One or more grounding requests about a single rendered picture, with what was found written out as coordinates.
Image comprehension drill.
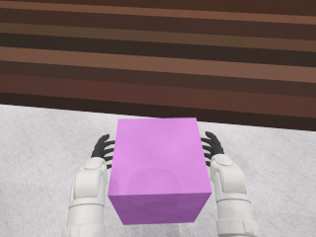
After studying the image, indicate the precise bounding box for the robot right forearm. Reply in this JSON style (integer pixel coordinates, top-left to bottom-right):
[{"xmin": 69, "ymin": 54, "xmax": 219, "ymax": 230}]
[{"xmin": 209, "ymin": 154, "xmax": 262, "ymax": 237}]

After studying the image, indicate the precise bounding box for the left robot hand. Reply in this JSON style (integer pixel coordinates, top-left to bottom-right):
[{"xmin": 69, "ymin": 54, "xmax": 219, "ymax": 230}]
[{"xmin": 91, "ymin": 134, "xmax": 116, "ymax": 169}]

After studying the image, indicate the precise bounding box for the right robot hand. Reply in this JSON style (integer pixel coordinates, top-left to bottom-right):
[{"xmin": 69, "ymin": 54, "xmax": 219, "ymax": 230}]
[{"xmin": 200, "ymin": 131, "xmax": 224, "ymax": 167}]

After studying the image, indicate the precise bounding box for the robot left forearm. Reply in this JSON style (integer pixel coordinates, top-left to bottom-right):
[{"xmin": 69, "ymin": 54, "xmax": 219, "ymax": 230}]
[{"xmin": 61, "ymin": 157, "xmax": 108, "ymax": 237}]

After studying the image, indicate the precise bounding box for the carton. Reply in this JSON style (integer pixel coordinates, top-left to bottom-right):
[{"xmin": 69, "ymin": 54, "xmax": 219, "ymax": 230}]
[{"xmin": 108, "ymin": 118, "xmax": 212, "ymax": 225}]

